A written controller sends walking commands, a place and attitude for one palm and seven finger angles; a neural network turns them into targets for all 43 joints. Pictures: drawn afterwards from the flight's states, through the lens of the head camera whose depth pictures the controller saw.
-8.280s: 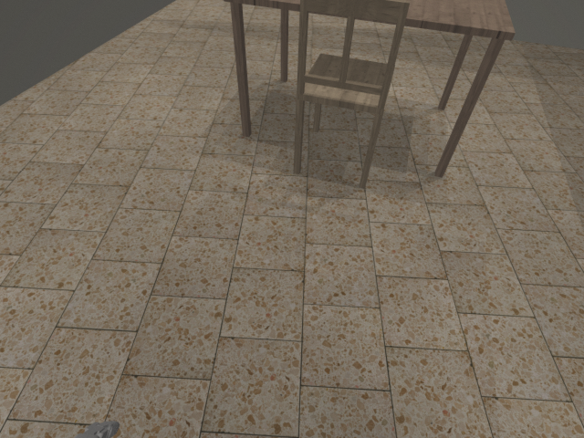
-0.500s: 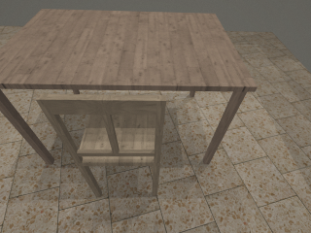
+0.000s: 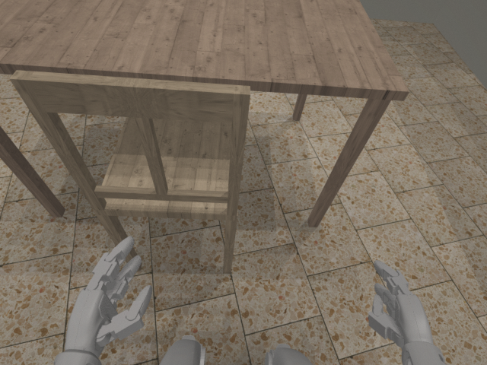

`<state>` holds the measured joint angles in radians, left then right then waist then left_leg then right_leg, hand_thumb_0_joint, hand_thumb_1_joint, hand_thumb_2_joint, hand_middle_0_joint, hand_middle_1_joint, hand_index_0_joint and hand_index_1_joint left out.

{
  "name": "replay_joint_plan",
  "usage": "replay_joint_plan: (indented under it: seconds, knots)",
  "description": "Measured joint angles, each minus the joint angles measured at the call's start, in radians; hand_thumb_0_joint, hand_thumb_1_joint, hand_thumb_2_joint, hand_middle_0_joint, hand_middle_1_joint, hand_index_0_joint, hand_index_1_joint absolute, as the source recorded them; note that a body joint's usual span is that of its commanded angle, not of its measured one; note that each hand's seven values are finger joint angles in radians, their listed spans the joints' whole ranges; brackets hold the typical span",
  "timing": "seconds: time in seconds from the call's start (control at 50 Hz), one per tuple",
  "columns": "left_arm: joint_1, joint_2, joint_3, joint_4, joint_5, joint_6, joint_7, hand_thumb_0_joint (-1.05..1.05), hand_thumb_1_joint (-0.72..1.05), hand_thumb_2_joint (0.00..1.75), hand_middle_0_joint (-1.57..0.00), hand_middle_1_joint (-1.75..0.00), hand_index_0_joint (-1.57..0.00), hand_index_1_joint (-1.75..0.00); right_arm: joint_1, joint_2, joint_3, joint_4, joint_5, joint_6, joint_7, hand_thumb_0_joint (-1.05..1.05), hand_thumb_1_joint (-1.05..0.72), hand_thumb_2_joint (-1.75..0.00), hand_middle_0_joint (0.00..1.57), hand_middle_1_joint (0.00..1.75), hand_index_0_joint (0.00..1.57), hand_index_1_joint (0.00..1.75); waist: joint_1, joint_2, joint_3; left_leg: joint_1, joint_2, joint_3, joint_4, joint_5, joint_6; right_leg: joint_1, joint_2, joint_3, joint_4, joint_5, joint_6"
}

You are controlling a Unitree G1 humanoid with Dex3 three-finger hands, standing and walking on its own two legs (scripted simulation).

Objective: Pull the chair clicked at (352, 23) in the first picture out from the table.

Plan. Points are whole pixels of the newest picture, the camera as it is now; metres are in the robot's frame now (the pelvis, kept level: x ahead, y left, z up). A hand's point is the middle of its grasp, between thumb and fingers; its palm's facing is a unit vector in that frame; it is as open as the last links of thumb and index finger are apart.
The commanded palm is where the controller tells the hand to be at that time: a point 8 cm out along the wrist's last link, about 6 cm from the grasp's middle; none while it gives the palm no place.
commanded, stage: raise the hand toward the chair's back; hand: left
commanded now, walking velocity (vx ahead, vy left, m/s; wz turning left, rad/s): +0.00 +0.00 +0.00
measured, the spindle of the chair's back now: (154, 158) +0.51 +0.23 -0.02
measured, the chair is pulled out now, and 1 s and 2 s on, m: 0.00 0.00 0.00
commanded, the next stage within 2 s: aim the fingers beside a spindle in 1.68 s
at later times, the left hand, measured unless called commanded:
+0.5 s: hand (104, 282) +0.22 +0.22 +0.04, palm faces +0.16 -0.98 -0.06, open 13.6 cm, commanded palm +0.19 +0.26 +0.03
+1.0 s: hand (100, 280) +0.23 +0.23 +0.02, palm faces +0.01 -1.00 -0.03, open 16.8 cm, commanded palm +0.21 +0.29 +0.04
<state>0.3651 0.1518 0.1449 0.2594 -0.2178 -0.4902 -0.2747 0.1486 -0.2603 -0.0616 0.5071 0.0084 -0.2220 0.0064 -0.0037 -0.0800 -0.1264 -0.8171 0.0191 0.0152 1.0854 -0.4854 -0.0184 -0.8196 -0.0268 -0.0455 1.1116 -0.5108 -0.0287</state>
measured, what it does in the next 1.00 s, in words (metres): stands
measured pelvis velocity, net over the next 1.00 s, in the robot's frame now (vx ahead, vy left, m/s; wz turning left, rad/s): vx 0.00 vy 0.03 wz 0.01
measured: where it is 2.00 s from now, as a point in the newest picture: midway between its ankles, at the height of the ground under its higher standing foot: outside the picture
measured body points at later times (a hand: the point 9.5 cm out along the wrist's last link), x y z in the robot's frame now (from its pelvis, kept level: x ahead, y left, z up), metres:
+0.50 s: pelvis +0.00 +0.01 -0.01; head +0.07 +0.01 +0.43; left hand +0.21 +0.27 +0.05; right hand +0.15 -0.23 -0.11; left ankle +0.03 +0.13 -0.66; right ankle +0.02 -0.10 -0.66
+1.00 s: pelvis +0.00 +0.03 -0.01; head +0.08 +0.05 +0.43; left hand +0.23 +0.28 +0.02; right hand +0.20 -0.19 -0.08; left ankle +0.03 +0.13 -0.66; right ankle +0.02 -0.10 -0.66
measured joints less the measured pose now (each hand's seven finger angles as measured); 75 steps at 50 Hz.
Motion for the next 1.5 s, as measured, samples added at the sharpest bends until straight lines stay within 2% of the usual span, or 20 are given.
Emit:
replay_joint_plan:
  seconds: [0.06,0.12,0.18,0.22,0.26,0.3,0.34,0.38,0.42,0.48,0.54,0.58,0.68,0.74,0.84,1.0,1.16,1.28,1.34,1.5]
  knots:
    - [0.093,0.021,0.032,-0.067,-0.001,0.013,0.054,0.01,0.54,0.74,-0.17,-0.24,-0.17,-0.24,-0.012,-0.006,-0.005,-0.030,-0.011,0.000,-0.016,0.01,-0.90,-0.90,0.20,0.30,0.20,0.30,0.027,0.010,0.008,-0.082,0.009,-0.033,0.083,-0.029,-0.008,-0.063,0.008,-0.031,0.062,-0.027,-0.013]
    - [0.144,0.045,0.061,-0.196,-0.029,-0.073,0.085,0.01,0.47,0.71,-0.16,-0.23,-0.16,-0.23,-0.022,0.003,0.006,-0.003,-0.022,-0.018,-0.035,0.01,-0.90,-0.90,0.20,0.30,0.20,0.30,0.050,0.038,0.004,-0.152,0.016,-0.073,0.152,-0.051,-0.017,-0.109,0.015,-0.069,0.106,-0.046,-0.022]
    - [0.097,0.059,0.055,-0.292,-0.072,-0.152,0.032,0.01,0.40,0.68,-0.15,-0.22,-0.15,-0.22,-0.034,0.011,0.037,0.044,-0.021,-0.036,-0.049,0.01,-0.90,-0.90,0.20,0.30,0.20,0.30,0.061,0.082,0.000,-0.205,0.016,-0.103,0.207,-0.066,-0.019,-0.144,0.017,-0.097,0.139,-0.058,-0.026]
    - [0.024,0.070,0.037,-0.301,-0.085,-0.143,-0.029,0.01,0.35,0.66,-0.14,-0.21,-0.14,-0.21,-0.038,0.025,0.062,0.069,-0.010,-0.038,-0.057,0.01,-0.90,-0.90,0.20,0.30,0.20,0.30,0.058,0.106,-0.003,-0.230,0.016,-0.108,0.227,-0.069,-0.019,-0.165,0.017,-0.102,0.154,-0.059,-0.026]
    - [-0.052,0.081,0.022,-0.260,-0.087,-0.060,-0.091,0.01,0.30,0.64,-0.14,-0.20,-0.14,-0.21,-0.032,0.046,0.081,0.080,0.007,-0.023,-0.065,0.01,-0.90,-0.90,0.20,0.30,0.20,0.30,0.046,0.121,-0.002,-0.239,0.018,-0.100,0.228,-0.066,-0.018,-0.178,0.018,-0.093,0.158,-0.055,-0.024]
    - [-0.103,0.089,0.013,-0.212,-0.086,0.083,-0.124,0.00,0.26,0.62,-0.13,-0.20,-0.13,-0.20,-0.011,0.067,0.091,0.074,0.020,0.004,-0.069,0.01,-0.90,-0.90,0.20,0.30,0.21,0.30,0.027,0.128,0.002,-0.227,0.017,-0.084,0.208,-0.059,-0.016,-0.175,0.016,-0.078,0.146,-0.047,-0.019]
    - [-0.110,0.085,0.017,-0.187,-0.085,0.211,-0.111,0.00,0.21,0.60,-0.13,-0.19,-0.13,-0.19,0.020,0.081,0.092,0.064,0.025,0.028,-0.071,0.01,-0.90,-0.90,0.20,0.30,0.21,0.30,0.007,0.130,0.005,-0.198,0.018,-0.063,0.174,-0.049,-0.011,-0.158,0.016,-0.058,0.121,-0.036,-0.012]
    - [-0.073,0.069,0.036,-0.201,-0.084,0.271,-0.053,0.00,0.17,0.58,-0.13,-0.18,-0.13,-0.19,0.056,0.091,0.081,0.058,0.024,0.041,-0.070,0.02,-0.90,-0.90,0.20,0.30,0.21,0.30,-0.006,0.126,0.000,-0.166,0.021,-0.043,0.137,-0.042,-0.004,-0.136,0.019,-0.039,0.090,-0.024,-0.005]
    - [-0.018,0.047,0.057,-0.241,-0.082,0.251,0.022,0.00,0.12,0.56,-0.13,-0.18,-0.13,-0.18,0.092,0.093,0.062,0.062,0.018,0.040,-0.067,0.02,-0.90,-0.90,0.20,0.30,0.21,0.30,-0.010,0.117,-0.007,-0.136,0.022,-0.029,0.105,-0.036,0.001,-0.112,0.021,-0.026,0.061,-0.015,0.001]
    - [0.044,0.034,0.079,-0.293,-0.059,0.140,0.100,0.00,0.05,0.53,-0.12,-0.17,-0.12,-0.17,0.129,0.079,0.038,0.080,0.004,0.034,-0.060,0.02,-0.90,-0.90,0.20,0.30,0.21,0.30,-0.003,0.105,-0.021,-0.117,0.018,-0.025,0.084,-0.033,0.006,-0.092,0.017,-0.022,0.039,-0.010,0.005]
    - [0.057,0.043,0.077,-0.291,-0.039,0.027,0.109,0.00,-0.02,0.50,-0.11,-0.15,-0.11,-0.16,0.130,0.044,0.033,0.093,-0.001,0.027,-0.052,0.02,-0.90,-0.90,0.20,0.30,0.20,0.30,-0.002,0.105,-0.028,-0.137,0.009,-0.037,0.102,-0.036,0.012,-0.101,0.008,-0.034,0.049,-0.016,0.009]
    - [0.042,0.052,0.057,-0.261,-0.039,-0.001,0.075,0.00,-0.07,0.48,-0.10,-0.15,-0.10,-0.15,0.115,0.020,0.035,0.091,0.003,0.022,-0.053,0.02,-0.90,-0.90,0.20,0.30,0.20,0.30,-0.003,0.107,-0.024,-0.159,0.004,-0.042,0.123,-0.041,0.016,-0.117,0.004,-0.039,0.063,-0.021,0.013]
    - [0.007,0.074,0.010,-0.215,-0.042,0.065,0.001,-0.01,-0.18,0.43,-0.09,-0.13,-0.09,-0.13,0.073,0.005,0.037,0.062,0.014,0.009,-0.072,0.02,-0.90,-0.90,0.20,0.30,0.20,0.30,-0.009,0.099,-0.009,-0.177,0.004,-0.039,0.139,-0.044,0.026,-0.132,0.004,-0.036,0.070,-0.016,0.021]
    - [0.016,0.077,0.020,-0.257,-0.051,0.078,0.027,-0.01,-0.26,0.40,-0.09,-0.12,-0.09,-0.12,0.060,0.023,0.037,0.046,0.011,0.006,-0.076,0.02,-0.90,-0.90,0.20,0.30,0.20,0.30,-0.011,0.090,-0.011,-0.154,0.006,-0.036,0.122,-0.041,0.030,-0.108,0.006,-0.032,0.048,-0.009,0.025]
    - [0.005,0.072,0.060,-0.287,-0.054,0.046,0.083,-0.01,-0.37,0.35,-0.08,-0.10,-0.08,-0.10,0.052,0.043,0.054,0.028,0.004,0.017,-0.058,0.01,-0.90,-0.90,0.20,0.30,0.20,0.30,-0.006,0.094,-0.031,-0.128,0.001,-0.043,0.101,-0.038,0.034,-0.072,0.003,-0.040,0.015,-0.003,0.031]
    - [-0.033,0.093,0.026,-0.214,-0.035,0.146,0.015,-0.01,-0.47,0.31,-0.07,-0.08,-0.06,-0.08,0.056,0.042,0.093,-0.003,0.008,0.038,-0.053,0.01,-0.90,-0.90,0.20,0.30,0.21,0.30,0.001,0.105,-0.020,-0.118,-0.003,-0.042,0.093,-0.039,0.044,-0.057,0.000,-0.040,-0.003,0.001,0.040]
    - [-0.060,0.096,0.084,-0.244,-0.054,0.078,0.054,-0.02,-0.50,0.30,-0.07,-0.08,-0.07,-0.08,0.082,0.040,0.087,0.028,-0.001,0.037,-0.051,0.01,-0.90,-0.90,0.20,0.30,0.21,0.30,-0.002,0.101,-0.019,-0.112,-0.004,-0.043,0.086,-0.041,0.044,-0.048,0.000,-0.040,-0.014,0.001,0.043]
    - [-0.085,0.107,0.074,-0.196,-0.055,0.142,0.011,-0.02,-0.50,0.30,-0.06,-0.08,-0.06,-0.08,0.089,0.023,0.081,0.036,0.010,0.049,-0.053,0.01,-0.90,-0.90,0.20,0.30,0.21,0.30,-0.011,0.114,-0.015,-0.108,-0.004,-0.038,0.076,-0.039,0.046,-0.048,-0.001,-0.035,-0.021,0.003,0.045]
    - [-0.060,0.102,0.062,-0.213,-0.055,0.157,0.014,-0.02,-0.50,0.30,-0.06,-0.08,-0.06,-0.08,0.096,0.024,0.075,0.034,0.011,0.047,-0.057,0.01,-0.90,-0.90,0.20,0.30,0.21,0.30,-0.016,0.113,-0.014,-0.091,-0.003,-0.031,0.057,-0.034,0.046,-0.035,0.001,-0.028,-0.036,0.009,0.045]
    - [-0.071,0.091,0.085,-0.210,-0.049,0.077,0.065,-0.02,-0.50,0.30,-0.07,-0.08,-0.06,-0.08,0.091,0.022,0.069,0.039,0.003,0.042,-0.050,0.01,-0.90,-0.90,0.20,0.30,0.20,0.30,-0.015,0.106,-0.023,-0.097,-0.004,-0.035,0.058,-0.034,0.037,-0.045,0.000,-0.032,-0.024,0.001,0.037]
